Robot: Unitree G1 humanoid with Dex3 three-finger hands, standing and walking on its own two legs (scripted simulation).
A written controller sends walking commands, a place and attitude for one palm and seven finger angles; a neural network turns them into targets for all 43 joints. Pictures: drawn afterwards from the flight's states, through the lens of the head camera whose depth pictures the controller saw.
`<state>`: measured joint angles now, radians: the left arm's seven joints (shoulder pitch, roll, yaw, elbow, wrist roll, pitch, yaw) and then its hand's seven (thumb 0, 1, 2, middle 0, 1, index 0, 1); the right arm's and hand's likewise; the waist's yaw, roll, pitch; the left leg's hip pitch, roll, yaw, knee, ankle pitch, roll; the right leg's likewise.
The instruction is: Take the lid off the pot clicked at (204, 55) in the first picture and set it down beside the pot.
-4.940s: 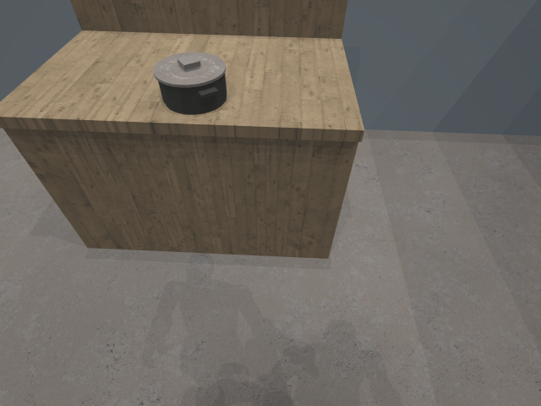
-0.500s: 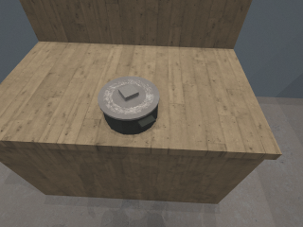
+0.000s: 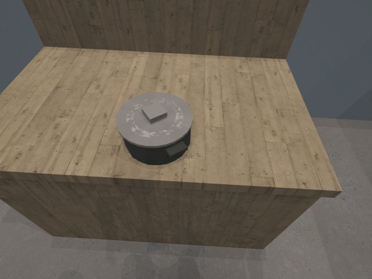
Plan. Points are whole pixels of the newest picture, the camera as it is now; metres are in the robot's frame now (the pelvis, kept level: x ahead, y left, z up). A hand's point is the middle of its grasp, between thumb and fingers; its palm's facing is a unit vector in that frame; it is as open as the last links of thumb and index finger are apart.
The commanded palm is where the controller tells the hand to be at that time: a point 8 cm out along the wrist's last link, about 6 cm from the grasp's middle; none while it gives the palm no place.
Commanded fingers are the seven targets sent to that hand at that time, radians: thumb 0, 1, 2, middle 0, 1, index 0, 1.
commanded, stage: look again from close up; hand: left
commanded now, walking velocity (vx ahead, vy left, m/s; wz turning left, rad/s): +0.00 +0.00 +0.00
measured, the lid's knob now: (154, 112) +0.51 +0.12 +0.05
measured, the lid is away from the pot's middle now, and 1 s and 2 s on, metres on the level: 0.00 0.00 0.00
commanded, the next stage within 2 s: lift the closed hand beside the body in 0.34 s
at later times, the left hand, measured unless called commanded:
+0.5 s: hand out of the picture +0.00 +0.18 -0.16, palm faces +0.09 -0.97 -0.22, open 7.3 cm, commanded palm +0.08 +0.21 -0.06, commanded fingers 0.00 0.90 0.90 -0.38 -0.49 -0.38 -0.49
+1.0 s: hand out of the picture +0.07 +0.21 -0.03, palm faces +0.26 -0.93 -0.27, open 3.2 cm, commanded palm +0.03 +0.26 -0.01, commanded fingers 0.00 0.90 0.90 -1.30 -1.50 -1.30 -1.50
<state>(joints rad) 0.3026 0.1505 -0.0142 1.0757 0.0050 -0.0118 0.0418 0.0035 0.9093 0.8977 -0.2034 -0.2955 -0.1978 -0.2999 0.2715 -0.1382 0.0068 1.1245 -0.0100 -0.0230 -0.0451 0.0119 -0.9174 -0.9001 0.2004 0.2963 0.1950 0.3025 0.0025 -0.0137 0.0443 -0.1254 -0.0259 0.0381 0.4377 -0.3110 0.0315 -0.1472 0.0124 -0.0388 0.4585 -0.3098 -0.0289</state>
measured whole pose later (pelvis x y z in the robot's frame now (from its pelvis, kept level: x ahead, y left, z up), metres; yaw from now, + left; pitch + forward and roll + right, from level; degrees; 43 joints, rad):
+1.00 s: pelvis -0.05 +0.00 +0.00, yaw +2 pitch -2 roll -1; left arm 0.59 0.23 0.05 0.01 -0.03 -0.02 0.08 0.01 0.90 0.90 -1.05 -1.22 -1.05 -1.23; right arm 0.13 -0.23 0.01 0.51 0.01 -0.11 -0.06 0.01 -0.90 -0.90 0.20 0.30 0.20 0.30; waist 0.06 0.02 0.01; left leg -0.20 -0.02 0.00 0.49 -0.25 0.03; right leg -0.17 0.02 -0.09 0.44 -0.23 -0.03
